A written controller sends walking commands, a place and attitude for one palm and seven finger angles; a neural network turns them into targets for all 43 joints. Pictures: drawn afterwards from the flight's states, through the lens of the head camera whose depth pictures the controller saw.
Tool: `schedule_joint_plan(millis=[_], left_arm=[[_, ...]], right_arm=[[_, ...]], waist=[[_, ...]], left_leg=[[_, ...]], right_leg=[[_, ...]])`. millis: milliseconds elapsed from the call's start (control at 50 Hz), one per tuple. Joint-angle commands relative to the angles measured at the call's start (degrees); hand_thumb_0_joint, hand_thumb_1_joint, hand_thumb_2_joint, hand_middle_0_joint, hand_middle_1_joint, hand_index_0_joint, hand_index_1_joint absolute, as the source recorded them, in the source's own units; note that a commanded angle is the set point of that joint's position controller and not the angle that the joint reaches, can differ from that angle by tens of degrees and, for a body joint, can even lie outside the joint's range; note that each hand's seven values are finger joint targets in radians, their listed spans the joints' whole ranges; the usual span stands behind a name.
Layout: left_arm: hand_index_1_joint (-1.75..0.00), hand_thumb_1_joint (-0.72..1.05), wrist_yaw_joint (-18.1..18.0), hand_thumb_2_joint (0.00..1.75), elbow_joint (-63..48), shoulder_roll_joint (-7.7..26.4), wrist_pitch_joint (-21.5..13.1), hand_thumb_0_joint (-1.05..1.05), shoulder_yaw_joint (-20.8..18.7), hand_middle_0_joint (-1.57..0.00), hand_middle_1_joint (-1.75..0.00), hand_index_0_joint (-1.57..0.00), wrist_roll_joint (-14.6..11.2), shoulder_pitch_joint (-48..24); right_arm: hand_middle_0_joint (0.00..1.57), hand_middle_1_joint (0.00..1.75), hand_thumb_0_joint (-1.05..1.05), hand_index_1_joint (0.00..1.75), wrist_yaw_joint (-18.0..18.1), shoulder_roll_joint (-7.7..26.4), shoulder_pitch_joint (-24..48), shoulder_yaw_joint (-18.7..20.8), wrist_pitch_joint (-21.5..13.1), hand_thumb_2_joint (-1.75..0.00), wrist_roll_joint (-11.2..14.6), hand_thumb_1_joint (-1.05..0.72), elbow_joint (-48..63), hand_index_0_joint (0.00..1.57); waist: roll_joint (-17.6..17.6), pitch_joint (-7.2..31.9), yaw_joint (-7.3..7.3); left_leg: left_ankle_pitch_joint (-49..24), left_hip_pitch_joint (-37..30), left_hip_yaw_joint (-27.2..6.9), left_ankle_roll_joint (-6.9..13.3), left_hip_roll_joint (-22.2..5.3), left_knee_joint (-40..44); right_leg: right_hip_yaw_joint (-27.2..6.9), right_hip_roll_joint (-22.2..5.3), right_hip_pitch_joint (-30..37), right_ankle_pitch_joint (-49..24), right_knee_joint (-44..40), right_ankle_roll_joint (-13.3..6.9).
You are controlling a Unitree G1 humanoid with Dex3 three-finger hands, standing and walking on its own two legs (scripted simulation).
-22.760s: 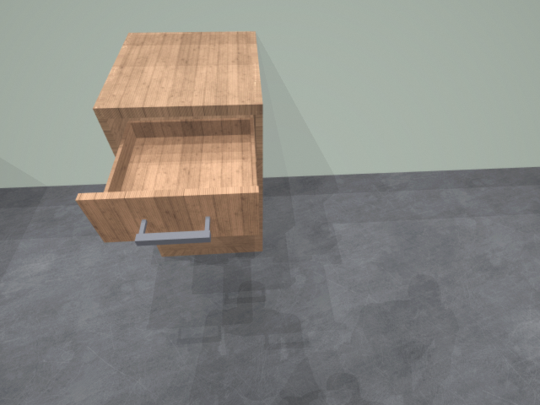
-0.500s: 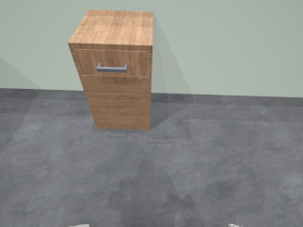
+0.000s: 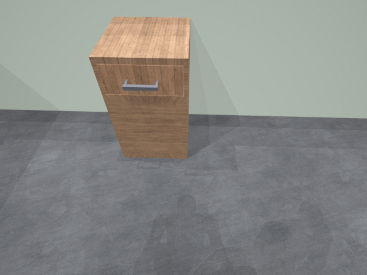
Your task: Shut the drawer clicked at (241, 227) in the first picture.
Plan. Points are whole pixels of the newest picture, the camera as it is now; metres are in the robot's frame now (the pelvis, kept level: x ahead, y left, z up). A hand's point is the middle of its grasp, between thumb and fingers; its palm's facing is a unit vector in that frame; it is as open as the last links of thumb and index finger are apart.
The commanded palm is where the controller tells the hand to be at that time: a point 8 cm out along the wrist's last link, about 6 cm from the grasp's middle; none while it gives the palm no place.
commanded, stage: let the arm hang, fingers relaxed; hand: left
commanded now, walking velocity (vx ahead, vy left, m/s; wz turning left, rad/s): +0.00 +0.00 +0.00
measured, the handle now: (141, 85) +0.91 +0.25 -0.15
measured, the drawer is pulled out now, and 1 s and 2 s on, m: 0.00 0.00 0.00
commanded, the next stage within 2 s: look to check the result in 0.34 s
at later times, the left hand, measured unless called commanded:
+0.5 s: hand out of the picture -0.01 +0.15 -0.17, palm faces +0.02 -0.98 -0.18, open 7.3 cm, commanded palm none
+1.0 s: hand out of the picture +0.01 +0.14 -0.17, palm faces +0.03 -0.98 -0.19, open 7.3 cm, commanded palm none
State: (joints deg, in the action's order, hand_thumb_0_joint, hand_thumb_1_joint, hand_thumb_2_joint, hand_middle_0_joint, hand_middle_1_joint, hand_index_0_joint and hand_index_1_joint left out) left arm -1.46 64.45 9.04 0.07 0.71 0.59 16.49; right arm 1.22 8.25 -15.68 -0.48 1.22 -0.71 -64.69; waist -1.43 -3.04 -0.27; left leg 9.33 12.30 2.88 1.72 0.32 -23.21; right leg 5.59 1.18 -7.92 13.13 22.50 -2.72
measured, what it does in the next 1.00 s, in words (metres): stands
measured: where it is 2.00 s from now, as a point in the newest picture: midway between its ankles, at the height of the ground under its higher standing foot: outside the picture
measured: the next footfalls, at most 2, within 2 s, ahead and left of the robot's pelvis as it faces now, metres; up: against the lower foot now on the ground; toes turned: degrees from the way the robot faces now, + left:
none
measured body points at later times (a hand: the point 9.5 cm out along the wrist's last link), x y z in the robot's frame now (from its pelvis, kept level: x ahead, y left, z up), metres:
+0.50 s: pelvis +0.01 -0.01 +0.00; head +0.02 -0.02 +0.45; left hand -0.01 +0.21 -0.16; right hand -0.02 -0.21 -0.17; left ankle +0.04 +0.10 -0.74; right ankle -0.01 -0.09 -0.74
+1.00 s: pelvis +0.02 -0.02 +0.00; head +0.03 -0.03 +0.45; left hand +0.01 +0.20 -0.16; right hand +0.01 -0.23 -0.17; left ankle +0.04 +0.10 -0.74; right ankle -0.01 -0.09 -0.74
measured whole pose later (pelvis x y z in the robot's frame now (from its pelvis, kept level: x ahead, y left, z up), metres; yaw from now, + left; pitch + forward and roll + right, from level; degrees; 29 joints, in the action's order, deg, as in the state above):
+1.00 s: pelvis +0.02 -0.02 +0.00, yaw +0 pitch -2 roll +0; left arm -2.1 65.3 7.1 -1.0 -0.1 0.6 17.0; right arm 2.2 7.7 -16.0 0.3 0.3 -0.7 -66.1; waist -1.0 -2.5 -0.3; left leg 11.0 10.3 2.6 0.0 -0.8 -22.9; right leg 5.7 2.5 -5.8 14.7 21.7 -4.2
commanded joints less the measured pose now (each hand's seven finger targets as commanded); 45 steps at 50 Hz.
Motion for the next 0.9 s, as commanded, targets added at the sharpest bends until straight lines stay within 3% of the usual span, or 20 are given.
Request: schedule_joint_plan(millis=[0, 120, 180, 280, 340, 840, 880], left_arm=[[-0.30, 0.90, -0.7, 0.90, -0.5, 5.6, -0.7, 0.00, -1.6, -0.20, -0.30, -0.20, -0.3, 3.4], [-0.30, 0.90, -0.9, 0.90, -0.1, 4.7, -0.9, 0.00, -1.7, -0.20, -0.30, -0.20, -0.2, 4.4], [-0.30, 0.90, -0.9, 0.90, 0.2, 4.0, -0.9, 0.00, -1.7, -0.20, -0.30, -0.20, -0.3, 4.4], [-0.30, 0.90, -1.0, 0.90, 0.2, 3.6, -1.1, 0.00, -1.9, -0.20, -0.30, -0.20, -0.2, 5.1], [-0.30, 0.90, -1.1, 0.90, 0.4, 3.4, -1.2, 0.00, -1.9, -0.20, -0.30, -0.20, -0.2, 5.1], [-0.30, 0.90, -1.3, 0.90, 0.2, 4.2, -1.6, 0.00, -2.2, -0.20, -0.30, -0.20, -0.1, 5.2], [-0.30, 0.90, -1.2, 0.90, 0.2, 4.1, -1.5, 0.00, -2.2, -0.20, -0.30, -0.20, -0.2, 5.1]], right_arm=[[0.20, 0.30, 0.00, 0.30, 0.8, 4.6, -4.0, 1.3, -1.1, -0.90, -0.2, -0.90, 0.7, 0.20], [0.20, 0.30, 0.00, 0.30, 1.0, 3.8, -5.3, 1.5, -1.4, -0.90, -0.2, -0.90, 0.2, 0.20], [0.20, 0.30, 0.00, 0.30, 1.0, 3.0, -5.5, 1.5, -1.3, -0.90, -0.3, -0.90, -0.1, 0.20], [0.20, 0.30, 0.00, 0.30, 1.2, 2.8, -6.3, 1.6, -1.7, -0.90, -0.2, -0.90, -0.3, 0.20], [0.20, 0.30, 0.00, 0.30, 1.3, 2.8, -6.2, 1.6, -1.7, -0.90, -0.2, -0.90, -0.3, 0.20], [0.20, 0.30, 0.00, 0.30, 1.4, 3.7, -5.0, 1.8, -1.6, -0.90, -0.1, -0.90, -0.5, 0.20], [0.20, 0.30, 0.00, 0.30, 1.4, 3.6, -4.7, 1.7, -1.5, -0.90, -0.1, -0.90, -0.6, 0.20]], waist=[[0.4, -2.6, -0.11], [1.3, -1.6, 0.07], [-0.1, -3.5, -0.02], [0.4, -1.2, -0.04], [0.3, -2.0, -0.11], [2.0, -2.5, -0.29], [0.8, -3.0, -0.19]], left_leg=[[1.1, -1.1, -6.7, 0.7, -5.8, 5.2], [-0.8, -1.4, -6.3, 0.7, -5.8, 4.5], [0.2, -0.7, -5.9, 0.6, -5.6, 4.9], [-2.8, -2.0, -5.9, 0.8, -5.9, 4.2], [-3.5, -2.2, -5.9, 0.8, -6.0, 4.0], [-5.4, -3.3, -4.9, 0.4, -5.9, 2.8], [-4.8, -3.1, -5.0, 0.3, -5.9, 3.0]], right_leg=[[-7.5, -7.0, -5.4, 3.3, -6.4, -0.8], [-7.3, -6.9, -4.4, 1.8, -5.9, -0.8], [-7.6, -7.0, -5.6, 2.4, -6.3, -0.8], [-7.5, -6.9, -4.0, -0.5, -5.6, -0.8], [-7.5, -6.9, -4.5, -1.0, -5.6, -0.8], [-7.8, -7.4, -3.1, -6.2, -6.5, -0.2], [-7.8, -7.5, -3.3, -5.1, -6.9, -0.3]])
